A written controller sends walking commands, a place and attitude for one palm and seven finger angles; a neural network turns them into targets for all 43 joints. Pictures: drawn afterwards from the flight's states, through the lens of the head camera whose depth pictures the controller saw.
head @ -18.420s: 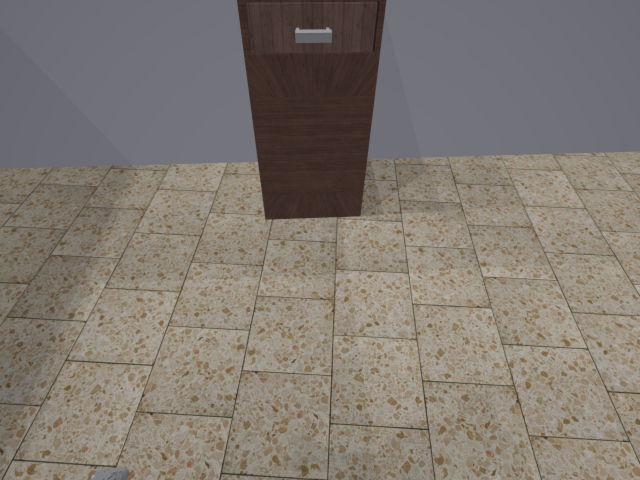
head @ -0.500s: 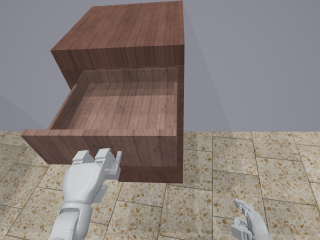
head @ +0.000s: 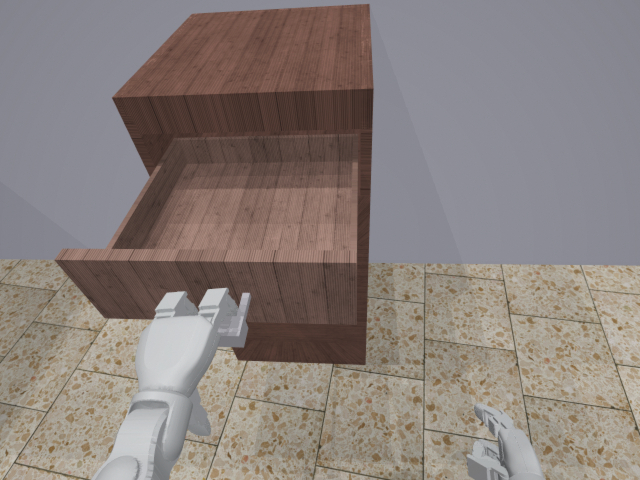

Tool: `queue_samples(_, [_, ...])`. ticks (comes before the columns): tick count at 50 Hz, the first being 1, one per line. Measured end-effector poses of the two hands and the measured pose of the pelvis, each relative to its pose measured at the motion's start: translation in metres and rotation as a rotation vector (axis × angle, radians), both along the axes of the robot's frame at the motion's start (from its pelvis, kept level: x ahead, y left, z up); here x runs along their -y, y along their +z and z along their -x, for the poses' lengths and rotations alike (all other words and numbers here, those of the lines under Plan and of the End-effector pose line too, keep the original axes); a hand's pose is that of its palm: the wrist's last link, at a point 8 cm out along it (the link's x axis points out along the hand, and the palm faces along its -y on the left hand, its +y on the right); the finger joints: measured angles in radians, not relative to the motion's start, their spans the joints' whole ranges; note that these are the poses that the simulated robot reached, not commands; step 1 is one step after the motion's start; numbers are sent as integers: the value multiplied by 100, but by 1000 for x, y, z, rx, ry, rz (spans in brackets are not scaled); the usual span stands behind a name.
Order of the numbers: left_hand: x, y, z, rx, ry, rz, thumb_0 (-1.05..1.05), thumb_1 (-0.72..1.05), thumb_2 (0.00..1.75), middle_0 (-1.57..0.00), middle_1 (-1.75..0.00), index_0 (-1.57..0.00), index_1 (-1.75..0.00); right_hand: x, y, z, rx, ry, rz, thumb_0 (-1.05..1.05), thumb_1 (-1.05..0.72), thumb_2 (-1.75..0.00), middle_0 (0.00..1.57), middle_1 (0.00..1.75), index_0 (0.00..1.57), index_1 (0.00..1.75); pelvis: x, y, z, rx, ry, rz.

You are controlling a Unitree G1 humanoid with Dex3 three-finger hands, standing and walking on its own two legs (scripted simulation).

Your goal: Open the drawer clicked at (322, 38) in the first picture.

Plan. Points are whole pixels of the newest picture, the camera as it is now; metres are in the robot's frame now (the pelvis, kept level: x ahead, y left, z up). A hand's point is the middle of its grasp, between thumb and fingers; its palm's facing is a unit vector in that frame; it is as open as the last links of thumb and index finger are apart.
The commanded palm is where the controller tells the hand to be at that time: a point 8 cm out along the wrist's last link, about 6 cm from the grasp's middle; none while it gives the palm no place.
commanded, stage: lift the hand off the handle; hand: left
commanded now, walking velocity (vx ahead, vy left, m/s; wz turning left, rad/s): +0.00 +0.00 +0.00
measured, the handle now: (207, 314) +0.30 +0.20 +0.05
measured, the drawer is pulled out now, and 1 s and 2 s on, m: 0.30 0.30 0.30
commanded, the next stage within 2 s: draw the hand back to the body in 1.38 s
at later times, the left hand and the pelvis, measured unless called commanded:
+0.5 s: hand (186, 330) +0.25 +0.20 +0.09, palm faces +0.11 -0.12 -0.99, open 13.8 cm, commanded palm +0.22 +0.20 +0.15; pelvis +0.00 +0.01 +0.01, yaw +0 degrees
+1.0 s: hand (170, 295) +0.26 +0.19 +0.16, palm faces +0.16 -0.10 -0.98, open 13.9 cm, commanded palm +0.22 +0.19 +0.22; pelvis +0.00 +0.00 +0.02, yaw +1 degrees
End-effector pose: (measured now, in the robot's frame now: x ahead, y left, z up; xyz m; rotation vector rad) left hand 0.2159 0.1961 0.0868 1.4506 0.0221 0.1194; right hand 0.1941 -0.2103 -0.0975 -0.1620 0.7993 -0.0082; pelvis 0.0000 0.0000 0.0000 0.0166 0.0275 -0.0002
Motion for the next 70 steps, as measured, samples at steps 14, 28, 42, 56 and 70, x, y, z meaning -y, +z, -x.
queue_samples(14, [-2,17,-16,8,-18,-6,0,-49,30,-33,-121,-35,-122,-10,3,6,18,-16,-23,1,-90,-90,20,30,20,30,-5,4,4,22,-3,1])
queue_samples(28, [-5,59,-10,46,-9,7,0,-49,30,-32,-120,-33,-120,-20,17,-16,45,43,-40,1,-90,-90,20,30,19,30,-8,10,1,63,4,3])
queue_samples(42, [2,101,-10,104,-43,0,0,-49,30,-32,-120,-32,-120,-38,26,-35,73,111,-99,1,-90,-90,20,30,19,30,-6,14,-2,90,9,5])
queue_samples(56, [-3,136,-11,123,-55,-25,0,-50,30,-32,-120,-32,-120,-32,26,-33,74,126,-98,1,-90,-90,20,30,19,30,-2,16,3,102,17,5])
queue_samples(70, [2,167,-21,163,-73,-32,0,-50,30,-32,-120,-32,-120,-30,28,-29,89,114,-123,1,-91,-90,20,30,19,30,-3,15,10,101,9,1])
